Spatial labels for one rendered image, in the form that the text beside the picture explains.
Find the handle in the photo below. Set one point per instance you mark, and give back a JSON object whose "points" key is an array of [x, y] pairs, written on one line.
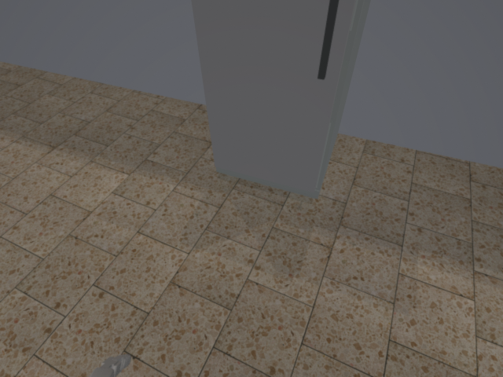
{"points": [[330, 23]]}

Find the robot left hand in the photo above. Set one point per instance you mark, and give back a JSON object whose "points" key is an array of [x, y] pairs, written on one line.
{"points": [[112, 366]]}

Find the fridge door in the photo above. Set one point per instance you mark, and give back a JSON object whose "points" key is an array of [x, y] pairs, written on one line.
{"points": [[268, 112]]}

